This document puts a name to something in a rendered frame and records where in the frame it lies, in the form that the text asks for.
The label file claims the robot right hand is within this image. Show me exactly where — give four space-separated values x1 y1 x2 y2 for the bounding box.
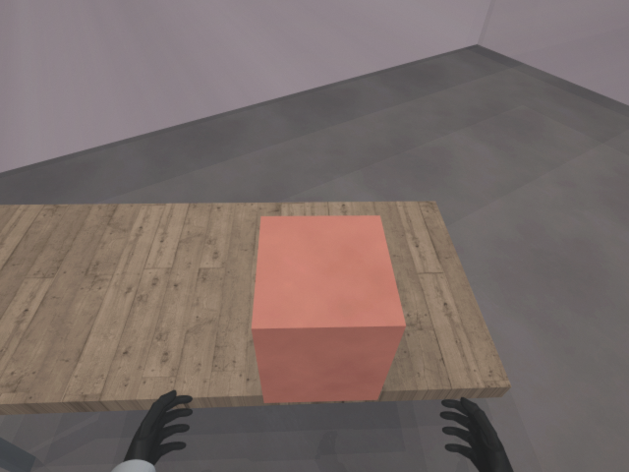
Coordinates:
440 397 514 472

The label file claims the carton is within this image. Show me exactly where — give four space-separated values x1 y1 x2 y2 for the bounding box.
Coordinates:
252 215 406 403

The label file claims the table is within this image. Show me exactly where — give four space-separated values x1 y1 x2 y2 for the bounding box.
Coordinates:
0 201 512 472

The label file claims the robot left hand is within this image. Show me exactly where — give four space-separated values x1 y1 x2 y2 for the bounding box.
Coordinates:
123 390 193 466

